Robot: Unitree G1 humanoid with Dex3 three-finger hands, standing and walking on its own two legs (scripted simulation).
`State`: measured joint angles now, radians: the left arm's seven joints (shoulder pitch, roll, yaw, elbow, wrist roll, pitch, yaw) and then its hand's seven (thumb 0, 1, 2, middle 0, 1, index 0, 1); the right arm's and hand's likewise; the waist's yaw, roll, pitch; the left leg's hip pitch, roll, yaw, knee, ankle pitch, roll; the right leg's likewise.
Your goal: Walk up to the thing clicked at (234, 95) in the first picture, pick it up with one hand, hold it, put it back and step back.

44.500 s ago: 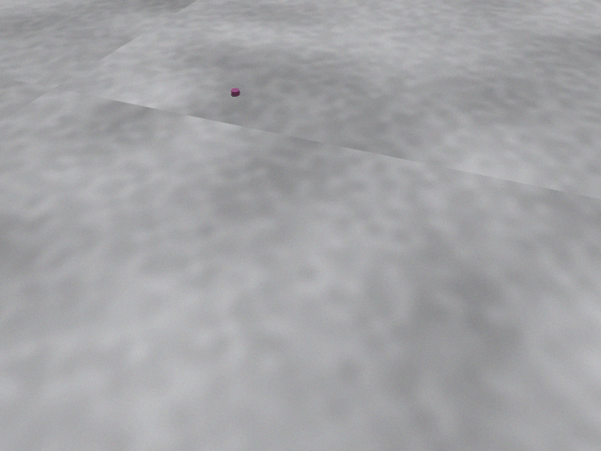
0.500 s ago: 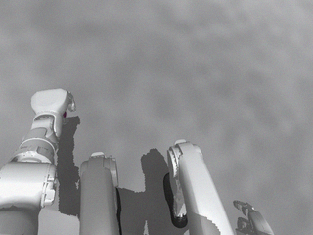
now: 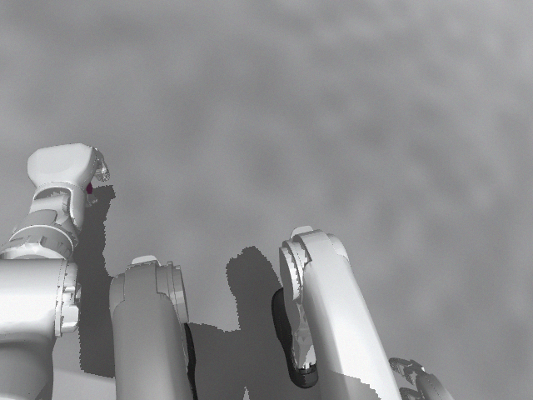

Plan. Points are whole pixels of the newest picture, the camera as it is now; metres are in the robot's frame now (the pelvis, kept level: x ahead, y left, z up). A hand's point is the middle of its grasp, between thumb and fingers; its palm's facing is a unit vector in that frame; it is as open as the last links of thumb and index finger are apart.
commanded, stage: crouch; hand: left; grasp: from above
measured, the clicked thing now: (71, 187) +0.47 +0.27 -0.20
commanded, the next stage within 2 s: lower in 0.04 s
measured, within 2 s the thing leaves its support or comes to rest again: rests again in 1.24 s
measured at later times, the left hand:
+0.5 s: hand (90, 197) +0.45 +0.24 -0.22, palm faces -0.47 -0.07 -0.88, open 5.7 cm
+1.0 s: hand (101, 199) +0.46 +0.24 -0.27, palm faces -0.47 -0.10 -0.88, open 5.8 cm
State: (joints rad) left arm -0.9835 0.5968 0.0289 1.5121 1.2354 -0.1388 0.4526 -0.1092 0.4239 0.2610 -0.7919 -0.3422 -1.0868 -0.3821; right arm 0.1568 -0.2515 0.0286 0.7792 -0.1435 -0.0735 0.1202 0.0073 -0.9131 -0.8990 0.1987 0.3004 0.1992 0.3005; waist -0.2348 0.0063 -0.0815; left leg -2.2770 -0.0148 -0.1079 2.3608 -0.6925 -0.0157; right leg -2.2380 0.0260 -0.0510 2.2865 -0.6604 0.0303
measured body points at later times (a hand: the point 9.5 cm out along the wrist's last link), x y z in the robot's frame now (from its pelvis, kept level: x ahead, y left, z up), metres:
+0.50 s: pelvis +0.00 +0.00 -0.02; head +0.25 +0.06 +0.35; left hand +0.47 +0.25 -0.17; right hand +0.04 -0.28 -0.12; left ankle +0.08 +0.13 -0.31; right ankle +0.10 -0.12 -0.31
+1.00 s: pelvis +0.01 +0.00 -0.04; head +0.27 +0.07 +0.31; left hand +0.48 +0.24 -0.22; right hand +0.02 -0.26 -0.13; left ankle +0.08 +0.13 -0.31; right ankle +0.10 -0.12 -0.31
